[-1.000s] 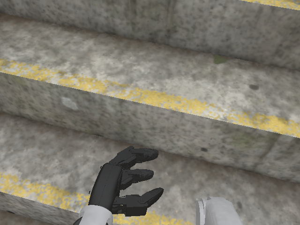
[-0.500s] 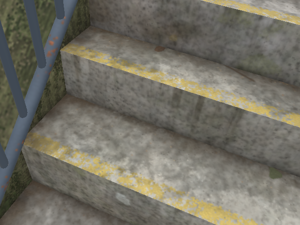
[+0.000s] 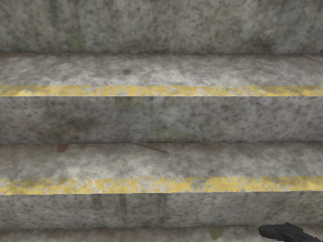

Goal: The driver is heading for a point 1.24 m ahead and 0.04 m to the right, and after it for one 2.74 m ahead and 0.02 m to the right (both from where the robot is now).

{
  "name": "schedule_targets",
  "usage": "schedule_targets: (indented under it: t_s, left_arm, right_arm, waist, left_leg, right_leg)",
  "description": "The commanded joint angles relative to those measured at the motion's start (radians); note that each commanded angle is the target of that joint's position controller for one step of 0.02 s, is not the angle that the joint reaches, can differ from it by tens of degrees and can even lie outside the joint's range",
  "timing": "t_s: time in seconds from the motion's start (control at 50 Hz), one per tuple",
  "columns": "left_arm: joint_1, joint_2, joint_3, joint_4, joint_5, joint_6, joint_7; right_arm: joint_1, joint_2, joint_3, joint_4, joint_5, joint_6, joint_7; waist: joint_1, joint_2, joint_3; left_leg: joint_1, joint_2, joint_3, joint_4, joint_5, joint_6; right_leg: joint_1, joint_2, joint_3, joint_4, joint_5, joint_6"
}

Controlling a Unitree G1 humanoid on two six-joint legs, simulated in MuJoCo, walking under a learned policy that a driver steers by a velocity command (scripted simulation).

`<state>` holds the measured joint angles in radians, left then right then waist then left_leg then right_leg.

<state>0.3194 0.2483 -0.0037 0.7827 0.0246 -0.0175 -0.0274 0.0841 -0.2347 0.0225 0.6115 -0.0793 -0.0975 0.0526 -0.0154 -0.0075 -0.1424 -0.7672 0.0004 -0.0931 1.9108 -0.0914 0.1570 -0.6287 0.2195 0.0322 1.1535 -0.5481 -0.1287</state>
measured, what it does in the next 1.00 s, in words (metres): climbs: left foot 0.22 m higher, then right foot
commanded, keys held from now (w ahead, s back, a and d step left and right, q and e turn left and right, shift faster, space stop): w+e+shift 0.24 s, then w+shift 0.28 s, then shift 0.12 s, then q+shift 0.36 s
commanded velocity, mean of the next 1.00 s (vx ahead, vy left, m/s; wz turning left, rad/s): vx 0.72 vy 0.00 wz -0.27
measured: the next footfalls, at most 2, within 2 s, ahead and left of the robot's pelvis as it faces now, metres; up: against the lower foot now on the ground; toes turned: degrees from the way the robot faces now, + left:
left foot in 0.36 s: +0.36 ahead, +0.14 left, +0.22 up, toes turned -19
right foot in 0.80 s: +0.42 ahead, -0.23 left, +0.22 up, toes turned -27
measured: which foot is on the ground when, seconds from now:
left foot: up 0.00-0.34, down 0.36-0.80, up 0.82-1.00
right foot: down 0.00-0.36, up 0.38-0.78, down 0.80-1.00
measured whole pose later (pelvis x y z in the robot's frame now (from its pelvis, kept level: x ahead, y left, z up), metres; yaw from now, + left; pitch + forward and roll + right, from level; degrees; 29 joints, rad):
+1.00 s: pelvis +0.44 -0.07 +0.32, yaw -15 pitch +2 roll +0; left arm 0.21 0.25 0.02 0.86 0.03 0.01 0.06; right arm 0.09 -0.20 0.01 0.56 0.01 0.00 -0.03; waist -0.07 0.01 0.04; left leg -1.23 0.04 0.01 2.26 -0.65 -0.05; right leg -0.19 -0.13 -0.17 0.36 -0.20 0.05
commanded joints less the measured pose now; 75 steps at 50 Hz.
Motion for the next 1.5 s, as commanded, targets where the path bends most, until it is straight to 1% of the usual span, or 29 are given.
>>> schedule_targets:
  t_s: [0.02, 0.12, 0.24, 0.3, 0.32, 0.36, 0.38, 0.4, 0.42, 0.46, 0.52, 0.64, 0.72, 0.76, 0.8, 0.84, 0.86, 0.92, 0.98, 1.04, 1.08, 1.12, 1.14, 1.16, 1.22, 1.28, 1.46, 1.48, 1.5]
  left_arm:
    - [-0.016, -0.049, -0.015, -0.023, -0.022, -0.038, -0.010]
    - [-0.030, -0.049, -0.014, -0.044, -0.021, -0.065, 0.011]
    - [0.339, -0.048, 0.008, 0.049, -0.063, -0.040, 0.052]
    - [0.313, -0.045, 0.027, 0.091, -0.088, -0.005, 0.100]
    - [0.214, 0.026, 0.037, 0.047, -0.091, -0.014, 0.098]
    - [0.127, 0.166, 0.066, 0.079, -0.019, -0.091, 0.053]
    - [0.057, 0.110, 0.070, 0.053, -0.056, -0.113, 0.018]
    - [-0.037, 0.042, 0.054, 0.005, -0.030, -0.134, -0.007]
    - [-0.133, 0.002, 0.039, -0.040, 0.001, -0.137, -0.026]
    - [-0.274, -0.118, -0.015, -0.185, 0.006, -0.132, -0.043]
    - [-0.109, -0.157, -0.045, -0.174, -0.042, -0.097, -0.055]
    - [-0.231, -0.060, -0.075, -0.258, -0.023, -0.058, -0.021]
    - [-0.276, -0.014, -0.052, -0.259, -0.014, -0.068, -0.007]
    - [-0.344, 0.047, -0.018, -0.289, 0.007, -0.090, -0.004]
    - [-0.192, 0.096, 0.015, -0.188, 0.048, -0.055, 0.025]
    - [0.083, 0.128, 0.019, -0.092, 0.148, -0.011, 0.056]
    - [0.112, 0.131, 0.037, -0.083, 0.152, 0.006, 0.060]
    - [-0.084, 0.099, 0.060, -0.025, 0.010, -0.010, 0.091]
    - [-0.302, 0.081, 0.039, -0.026, -0.027, 0.019, 0.095]
    - [-0.463, 0.243, 0.078, -0.069, 0.003, 0.055, 0.085]
    - [-0.479, 0.356, 0.097, -0.098, -0.008, 0.046, 0.053]
    - [-0.478, 0.292, 0.081, -0.125, -0.076, 0.048, 0.023]
    - [-0.313, 0.116, 0.046, -0.192, -0.023, 0.050, 0.030]
    - [-0.234, 0.077, 0.022, -0.176, -0.001, 0.007, -0.008]
    - [-0.252, -0.004, -0.003, -0.188, 0.032, -0.043, -0.058]
    - [-0.289, 0.027, -0.010, -0.227, 0.031, -0.027, -0.064]
    - [0.131, 0.036, -0.009, -0.151, 0.053, 0.061, 0.025]
    - [0.107, -0.009, -0.020, -0.137, 0.055, 0.067, 0.028]
    - [-0.144, -0.084, -0.032, -0.157, 0.025, 0.060, 0.028]
  right_arm:
    - [-0.062, 0.155, 0.094, -0.176, -0.038, -0.052, 0.028]
    - [-0.137, 0.110, 0.099, -0.152, -0.002, -0.045, -0.016]
    - [-0.418, 0.230, 0.131, -0.288, 0.033, -0.062, -0.004]
    - [-0.550, 0.303, 0.158, -0.396, 0.013, -0.057, -0.003]
    - [-0.482, 0.253, 0.142, -0.407, 0.014, -0.056, -0.010]
    - [-0.003, -0.026, -0.036, -0.241, 0.064, -0.043, -0.048]
    - [0.281, -0.174, -0.092, -0.116, 0.044, -0.048, -0.066]
    - [0.474, -0.254, -0.109, -0.003, 0.035, -0.026, -0.085]
    - [0.404, -0.178, -0.104, 0.053, 0.043, -0.013, -0.107]
    - [0.212, 0.061, -0.047, 0.152, 0.062, 0.018, -0.091]
    - [0.202, 0.277, 0.011, 0.278, 0.033, 0.001, -0.077]
    - [0.095, 0.017, -0.021, 0.227, 0.055, 0.005, -0.070]
    - [0.317, -0.108, -0.039, 0.238, 0.105, 0.007, -0.083]
    - [0.390, -0.122, -0.045, 0.235, 0.062, 0.041, -0.065]
    - [0.277, -0.083, -0.049, 0.133, 0.083, 0.014, -0.067]
    - [0.284, 0.054, -0.032, 0.116, 0.082, -0.039, -0.052]
    - [0.223, 0.021, -0.042, 0.084, 0.116, -0.037, -0.051]
    - [0.019, 0.163, 0.031, -0.105, 0.127, 0.052, -0.085]
    - [0.007, 0.161, 0.059, -0.208, 0.082, 0.101, -0.080]
    - [0.104, 0.063, 0.036, -0.161, 0.054, 0.112, -0.095]
    - [0.360, -0.069, -0.040, -0.057, 0.054, 0.126, -0.118]
    - [0.423, -0.177, -0.094, -0.037, 0.036, 0.140, -0.112]
    - [0.243, -0.238, -0.106, -0.007, 0.049, 0.157, -0.130]
    - [0.088, -0.265, -0.112, -0.106, -0.001, 0.161, -0.143]
    - [0.208, -0.071, -0.050, -0.043, 0.059, 0.135, -0.069]
    - [0.055, -0.036, -0.044, -0.030, 0.091, 0.111, -0.082]
    - [-0.210, -0.004, -0.040, -0.293, 0.068, 0.149, -0.141]
    - [-0.173, 0.006, -0.053, -0.298, 0.105, 0.165, -0.142]
    - [0.057, 0.077, -0.055, -0.222, 0.118, 0.174, -0.128]
  waist:
    - [-0.057, 0.010, 0.131]
    - [-0.036, 0.078, 0.151]
    - [0.121, -0.031, 0.124]
    - [0.078, -0.108, 0.081]
    - [0.006, -0.117, 0.001]
    - [-0.209, -0.210, -0.327]
    - [-0.269, 0.083, -0.379]
    - [-0.265, 0.435, -0.405]
    - [-0.230, 0.434, -0.227]
    - [-0.072, 0.099, 0.187]
    - [0.080, 0.027, 0.255]
    - [0.133, -0.087, 0.246]
    - [0.057, 0.036, -0.022]
    - [0.020, 0.092, -0.013]
    - [0.068, 0.131, 0.032]
    - [0.104, -0.155, -0.163]
    - [0.118, -0.065, -0.223]
    - [-0.011, -0.170, -0.057]
    - [-0.145, -0.092, 0.099]
    - [-0.219, -0.101, 0.021]
    - [-0.295, -0.185, -0.219]
    - [-0.280, -0.143, -0.251]
    - [-0.033, 0.227, -0.198]
    - [0.022, 0.379, -0.322]
    - [0.038, 0.078, -0.188]
    - [0.089, 0.137, 0.080]
    - [0.194, 0.217, 0.101]
    - [0.166, 0.098, 0.138]
    - [0.000, -0.289, 0.103]
  left_leg:
    - [-0.383, -0.041, -0.018, 0.248, -0.096, -0.025]
    - [-0.301, -0.034, 0.088, 0.107, -0.065, -0.109]
    - [-0.871, -0.013, -0.010, 0.273, -0.374, -0.140]
    - [-0.442, 0.058, 0.028, -0.203, -0.477, -0.128]
    - [0.133, -0.016, 0.218, -0.579, -0.693, -0.115]
    - [0.688, -0.082, 0.116, -0.608, -0.608, -0.087]
    - [0.920, 0.103, -0.435, -0.930, -0.937, 0.055]
    - [1.000, 0.232, -0.970, -1.419, -1.181, 0.135]
    - [0.812, 0.287, -1.222, -1.635, -1.249, 0.155]
    - [0.375, 0.264, -0.781, -1.427, -0.899, 0.118]
    - [0.262, 0.236, -0.393, -1.404, -0.518, 0.058]
    - [0.058, 0.144, 0.154, -1.655, 0.023, 0.000]
    - [0.450, 0.133, 0.110, -1.535, 0.712, 0.048]
    - [0.710, 0.091, 0.034, -1.300, 1.087, -0.020]
    - [0.488, 0.023, -0.027, -0.983, 0.365, -0.105]
    - [-0.297, -0.120, -0.042, 0.055, -0.632, -0.177]
    - [-0.453, -0.078, -0.036, 0.241, -0.647, -0.175]
    - [-0.711, 0.118, -0.051, 0.480, -0.731, -0.193]
    - [-0.578, 0.123, 0.008, 0.371, -0.550, -0.215]
    - [0.182, 0.001, 0.219, -0.214, -0.233, -0.165]
    - [0.385, -0.068, 0.255, -0.198, -0.414, -0.136]
    - [0.411, -0.077, 0.093, -0.756, -0.446, -0.068]
    - [0.496, -0.044, -0.298, -1.033, -0.537, 0.070]
    - [0.525, 0.051, -0.700, -1.324, -0.747, 0.164]
    - [0.333, -0.028, -0.560, -1.265, -0.799, 0.015]
    - [-0.005, -0.092, -0.437, -1.325, -0.707, -0.017]
    - [-0.285, -0.257, -0.339, -1.201, -0.419, -0.218]
    - [-0.235, -0.322, -0.249, -0.915, -0.514, -0.275]
    - [-0.048, -0.419, -0.053, -0.196, -0.521, -0.249]
  right_leg:
    - [0.170, -0.141, 0.604, -0.685, 0.113, -0.147]
    - [0.046, -0.186, 0.566, -0.726, 0.268, -0.192]
    - [0.686, -0.335, 0.760, -0.738, 0.416, -0.208]
    - [0.449, -0.359, 0.593, -0.941, 0.552, -0.154]
    - [0.151, -0.320, 0.480, -1.052, 0.839, -0.147]
    - [0.280, -0.332, 0.389, -0.669, 1.968, -0.158]
    - [0.020, -0.224, 0.349, -0.254, 1.879, -0.121]
    - [-0.101, -0.098, 0.320, 0.136, 0.852, -0.098]
    - [-0.231, -0.058, 0.363, 0.515, 0.617, -0.075]
    - [-0.381, -0.104, 0.294, 0.780, 0.526, -0.070]
    - [-0.434, -0.125, 0.286, 0.936, 0.426, -0.089]
    - [-0.220, -0.255, 0.003, 0.400, 0.489, 0.069]
    - [0.274, -0.217, -0.156, -0.173, 0.601, 0.079]
    - [0.304, -0.176, -0.192, -0.601, 0.667, 0.066]
    - [0.628, -0.301, -0.049, -1.012, 1.073, 0.071]
    - [1.137, -0.724, 0.154, -0.535, 2.242, -0.098]
    - [1.145, -0.754, 0.115, -0.577, 1.945, -0.122]
    - [0.902, -0.803, 0.093, -0.843, 0.950, -0.072]
    - [0.472, -0.663, -0.128, -0.974, 0.608, 0.018]
    - [0.076, -0.401, -0.408, -1.006, 1.100, 0.006]
    - [0.377, -0.524, -0.360, -0.820, 2.003, -0.044]
    - [0.595, -0.539, -0.253, -0.436, 1.800, -0.044]
    - [0.194, -0.361, -0.168, -0.113, 0.837, -0.001]
    - [0.035, -0.206, 0.023, 0.377, 0.483, 0.040]
    - [-0.174, -0.162, 0.131, 0.693, 0.424, 0.076]
    - [-0.056, -0.137, 0.028, 0.676, 0.373, 0.081]
    - [0.509, -0.120, 0.026, -0.413, 0.430, 0.027]
    - [0.502, -0.188, 0.022, -0.757, 0.516, -0.021]
    - [0.351, -0.281, 0.026, -0.883, 0.803, -0.016]
Velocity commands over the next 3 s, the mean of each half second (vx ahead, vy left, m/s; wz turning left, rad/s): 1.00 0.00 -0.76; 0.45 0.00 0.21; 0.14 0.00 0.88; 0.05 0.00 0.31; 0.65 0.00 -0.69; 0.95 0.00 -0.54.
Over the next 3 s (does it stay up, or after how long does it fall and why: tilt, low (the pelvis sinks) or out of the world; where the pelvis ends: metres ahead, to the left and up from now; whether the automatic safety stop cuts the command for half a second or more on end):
stays up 0.69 -0.17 0.56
